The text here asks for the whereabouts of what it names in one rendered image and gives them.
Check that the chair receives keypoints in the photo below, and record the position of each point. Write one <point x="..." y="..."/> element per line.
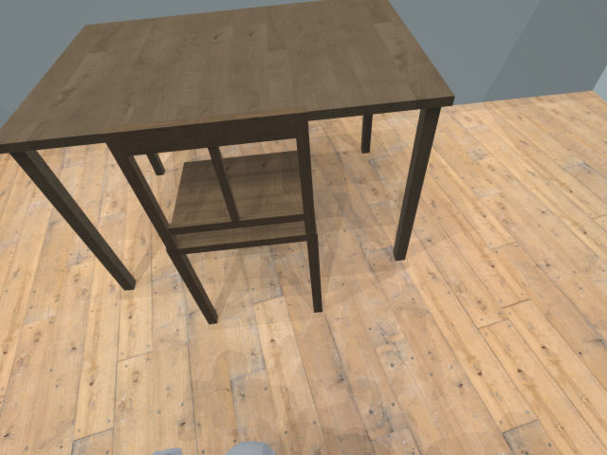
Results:
<point x="227" y="203"/>

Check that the table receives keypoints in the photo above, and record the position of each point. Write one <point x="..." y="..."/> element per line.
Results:
<point x="339" y="58"/>

